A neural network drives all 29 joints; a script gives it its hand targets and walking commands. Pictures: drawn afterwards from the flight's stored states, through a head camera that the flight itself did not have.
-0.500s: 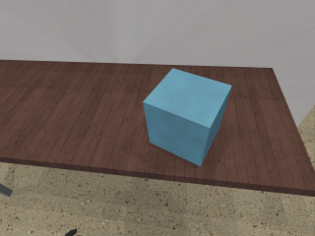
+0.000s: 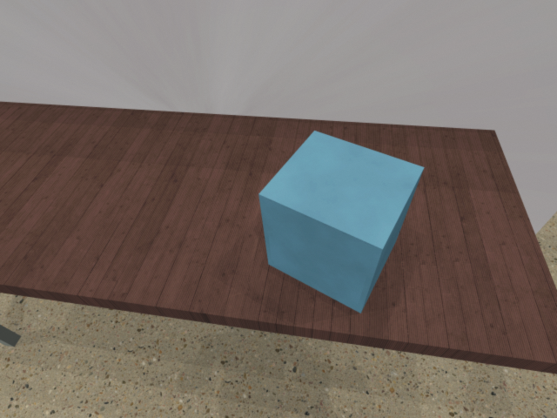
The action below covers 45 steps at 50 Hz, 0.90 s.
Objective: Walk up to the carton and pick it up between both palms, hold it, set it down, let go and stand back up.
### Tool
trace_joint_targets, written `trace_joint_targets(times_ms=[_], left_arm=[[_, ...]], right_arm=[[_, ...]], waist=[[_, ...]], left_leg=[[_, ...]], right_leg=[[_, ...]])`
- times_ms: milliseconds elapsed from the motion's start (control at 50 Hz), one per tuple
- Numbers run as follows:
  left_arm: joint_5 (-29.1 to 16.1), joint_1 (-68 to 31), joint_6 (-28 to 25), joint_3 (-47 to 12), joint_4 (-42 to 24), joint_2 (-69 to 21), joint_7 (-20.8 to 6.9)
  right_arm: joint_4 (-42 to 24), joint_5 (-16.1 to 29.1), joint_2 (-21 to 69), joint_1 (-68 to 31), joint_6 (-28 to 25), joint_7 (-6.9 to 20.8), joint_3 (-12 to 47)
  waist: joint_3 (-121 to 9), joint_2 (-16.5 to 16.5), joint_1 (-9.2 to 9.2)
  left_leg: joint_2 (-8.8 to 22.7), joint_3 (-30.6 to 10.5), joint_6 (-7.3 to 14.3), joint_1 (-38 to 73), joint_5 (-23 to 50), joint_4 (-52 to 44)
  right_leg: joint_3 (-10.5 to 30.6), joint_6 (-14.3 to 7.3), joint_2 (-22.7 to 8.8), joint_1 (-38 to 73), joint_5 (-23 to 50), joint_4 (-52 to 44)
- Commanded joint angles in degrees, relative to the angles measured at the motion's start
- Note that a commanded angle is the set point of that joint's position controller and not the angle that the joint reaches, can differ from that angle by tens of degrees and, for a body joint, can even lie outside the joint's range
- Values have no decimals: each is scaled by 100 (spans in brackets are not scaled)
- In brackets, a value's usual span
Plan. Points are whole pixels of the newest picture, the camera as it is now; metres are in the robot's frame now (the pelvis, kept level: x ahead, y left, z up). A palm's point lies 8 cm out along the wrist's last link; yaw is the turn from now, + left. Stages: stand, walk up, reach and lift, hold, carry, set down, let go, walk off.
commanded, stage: walk up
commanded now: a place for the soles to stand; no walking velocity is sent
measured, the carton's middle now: (337, 221) +0.43 -0.06 +0.01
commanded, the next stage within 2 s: reach and lift in 1.02 s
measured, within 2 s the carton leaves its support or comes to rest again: neither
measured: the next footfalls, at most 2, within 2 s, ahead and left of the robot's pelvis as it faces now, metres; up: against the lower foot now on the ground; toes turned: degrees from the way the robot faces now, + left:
none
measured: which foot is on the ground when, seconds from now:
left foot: down 0.00-1.00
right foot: down 0.00-1.00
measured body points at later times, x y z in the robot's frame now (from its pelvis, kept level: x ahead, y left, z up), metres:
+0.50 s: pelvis +0.02 +0.00 +0.00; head +0.05 -0.02 +0.45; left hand +0.10 +0.29 -0.13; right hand +0.11 -0.30 -0.14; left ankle -0.05 +0.14 -0.74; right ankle +0.02 -0.12 -0.74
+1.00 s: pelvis +0.03 -0.01 +0.00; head +0.05 -0.02 +0.45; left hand +0.10 +0.29 -0.13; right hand +0.12 -0.31 -0.14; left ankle -0.05 +0.14 -0.74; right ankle +0.02 -0.12 -0.74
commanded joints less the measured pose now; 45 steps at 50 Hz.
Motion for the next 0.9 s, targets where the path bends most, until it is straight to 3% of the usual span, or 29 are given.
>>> trace_joint_targets(times_ms=[0, 40, 80, 100, 120, 160, 200, 220, 260, 280, 320, 340, 360, 420, 480, 500, 520, 540, 560, 580, 620, 640, 680, 700, 720, 740, 760, 800, 880], left_arm=[[12, -185, -130, 247, -372, 1198, 42], [-19, -67, -126, 198, -339, 1313, 30], [-19, -76, -109, 172, -300, 1161, 54], [-26, -55, -121, 206, -342, 1284, 72], [43, -114, -108, 194, -312, 1291, 75], [58, -3, -119, 166, -257, 1163, 60], [70, 86, -128, 176, -237, 1267, 79], [52, -77, -120, 170, -256, 1227, 102], [-10, -53, -87, 196, -287, 1267, 103], [-32, -31, -117, 160, -338, 1130, 98], [22, -225, -67, 170, -312, 1230, 97], [49, -85, -69, 169, -289, 1212, 98], [11, -93, -67, 225, -322, 1223, 79], [-19, 102, -72, 215, -349, 1241, 121], [6, -9, -70, 185, -351, 1249, 158], [49, 49, -39, 202, -367, 1257, 142], [-17, -1, -40, 238, -448, 1228, 125], [-8, 53, -70, 187, -381, 1195, 125], [49, -25, -50, 216, -449, 1174, 129], [9, 89, -50, 203, -404, 1202, 140], [18, -62, -43, 190, -452, 1095, 148], [5, -24, -57, 206, -440, 1111, 151], [24, 57, -20, 210, -417, 1197, 135], [28, 50, -12, 222, -463, 1258, 150], [58, 38, -61, 233, -403, 1173, 132], [50, 62, -49, 220, -446, 1255, 152], [89, 37, -58, 190, -366, 1188, 131], [34, -3, -55, 229, -396, 1201, 128], [13, 120, -50, 236, -394, 1231, 134]], right_arm=[[-269, 10, -1306, -75, -97, -66, -240], [-237, 36, -1225, -73, -69, -49, -252], [-314, 27, -1173, -90, -77, -87, -212], [-304, -2, -1164, -118, -64, -83, -214], [-283, 60, -1024, 15, -75, -68, -154], [-339, 26, -1202, -63, -58, -99, -215], [-249, 47, -1190, 155, -43, -101, -187], [-227, 25, -1159, 85, -53, -103, -172], [-286, 26, -1165, 6, -14, -112, -214], [-309, 6, -1210, -57, -18, -113, -207], [-284, -34, -1166, -93, -15, -99, -200], [-271, 25, -1167, -25, -2, -101, -190], [-344, 8, -1192, 3, -28, -85, -207], [-284, -15, -1171, 23, -47, -97, -239], [-237, -15, -1203, 152, -19, -127, -210], [-213, -14, -1176, 377, 19, -134, -244], [-324, -42, -1189, 100, 19, -121, -229], [-259, -9, -1133, 185, -3, -126, -227], [-248, -6, -1235, 266, -8, -146, -240], [-270, -33, -1198, 121, -1, -132, -270], [-235, -38, -1204, 352, 5, -138, -275], [-297, -53, -1169, 322, 6, -153, -250], [-339, -37, -1126, 192, 8, -127, -194], [-350, -5, -1190, 160, 15, -124, -203], [-326, -10, -1271, 69, 3, -128, -269], [-327, 31, -1169, 240, -11, -155, -226], [-296, -19, -1159, 309, 10, -167, -230], [-320, -4, -1121, 177, -4, -167, -177], [-270, -20, -1183, 316, 36, -153, -223]], waist=[[-519, -162, -19], [-489, -44, 53], [-669, 239, -49], [-648, -256, 50], [-726, -433, -11], [-791, 43, -6], [-841, -300, -38], [-843, -51, -40], [-672, 146, 13], [-704, 109, -28], [-439, -424, -56], [-526, -263, 8], [-549, -452, 32], [-761, 23, 52], [-601, -452, -20], [-622, -356, -35], [-384, -198, 54], [-583, -228, 32], [-557, 4, -67], [-523, 42, 17], [-465, 120, -101], [-500, 99, -64], [-462, -283, 51], [-544, -68, 8], [-537, -323, 34], [-616, -64, -43], [-707, -389, -23], [-598, 97, 11], [-637, -94, 4]], left_leg=[[598, -191, 291, -280, 1794, -344], [557, -182, 283, -348, 1673, -338], [557, -90, 247, -258, 1889, -325], [595, -222, 270, -280, 1945, -299], [621, -280, 295, -307, 1929, -346], [546, -46, 244, -40, 2065, -223], [590, -122, 196, 9, 2449, -253], [576, -124, 234, -126, 2752, -142], [537, -59, 155, -114, 2341, -229], [536, -19, 212, -60, 2114, -178], [637, -238, 244, -139, 1868, -326], [569, -191, 265, -291, 1908, -239], [582, -189, 179, -177, 1759, -405], [518, -58, 211, -198, 2076, -188], [585, -149, 194, -255, 2306, -199], [574, -5, 108, -240, 2185, -199], [545, -150, 155, -316, 1947, -248], [532, -153, 205, -228, 2009, -263], [521, -88, 162, -149, 2230, -246], [541, -97, 200, -115, 2717, -206], [546, 20, 186, -83, 2713, -115], [562, -27, 190, -4, 2692, -177], [571, -124, 197, -286, 2417, -318], [605, -128, 216, -72, 2288, -266], [578, -191, 208, 25, 2679, -119], [594, -67, 177, -68, 2645, -149], [571, -124, 123, -31, 2528, -164], [585, -117, 189, -84, 2452, -169], [588, -40, 140, 42, 2995, -206]], right_leg=[[481, -238, -615, 343, 1306, -288], [510, -191, -666, 449, 1292, -362], [525, -195, -672, 564, 1507, -322], [419, -198, -669, 658, 1619, -290], [351, -220, -613, 656, 1516, -264], [468, -245, -690, 521, 1897, -241], [261, -175, -592, 609, 1921, -113], [333, -166, -633, 706, 2088, -52], [293, -158, -605, 583, 1681, -241], [365, -179, -617, 463, 1710, -296], [263, -150, -600, 381, 1412, -333], [319, -158, -615, 535, 1501, -290], [250, -215, -604, 491, 1329, -291], [295, -205, -662, 724, 1854, -190], [231, -270, -680, 831, 2130, -141], [230, -255, -694, 773, 1860, -144], [294, -243, -688, 571, 1776, -309], [318, -253, -674, 674, 1803, -204], [302, -198, -669, 563, 1797, -140], [257, -144, -594, 595, 1924, -132], [242, -140, -595, 525, 1947, -77], [249, -161, -619, 525, 1870, -88], [108, -150, -623, 683, 1743, -136], [281, -198, -650, 579, 1726, -193], [107, -160, -608, 599, 2030, -134], [203, -166, -643, 688, 2057, -138], [184, -199, -654, 841, 2073, -33], [283, -181, -654, 691, 1947, -166], [118, -215, -637, 720, 2149, 71]])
